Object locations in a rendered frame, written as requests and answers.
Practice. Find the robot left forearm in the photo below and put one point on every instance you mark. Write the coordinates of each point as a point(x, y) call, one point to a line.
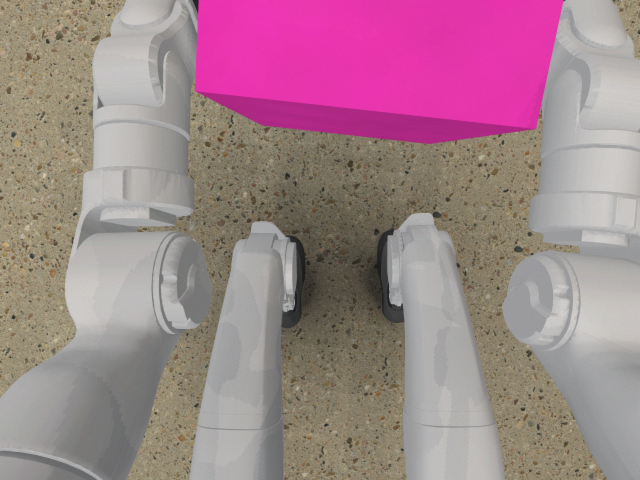
point(143, 75)

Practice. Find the left robot upper arm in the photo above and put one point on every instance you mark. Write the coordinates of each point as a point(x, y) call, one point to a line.
point(83, 413)

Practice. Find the carton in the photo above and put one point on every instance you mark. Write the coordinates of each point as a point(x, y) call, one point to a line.
point(424, 71)

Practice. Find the right robot shin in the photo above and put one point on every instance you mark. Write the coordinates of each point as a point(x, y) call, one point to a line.
point(418, 219)

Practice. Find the robot right foot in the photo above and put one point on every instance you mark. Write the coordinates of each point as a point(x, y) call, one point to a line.
point(393, 312)

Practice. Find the robot right forearm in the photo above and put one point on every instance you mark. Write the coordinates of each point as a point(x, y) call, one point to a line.
point(589, 186)

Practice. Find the right robot upper arm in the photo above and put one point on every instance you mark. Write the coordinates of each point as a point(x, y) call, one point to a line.
point(580, 314)

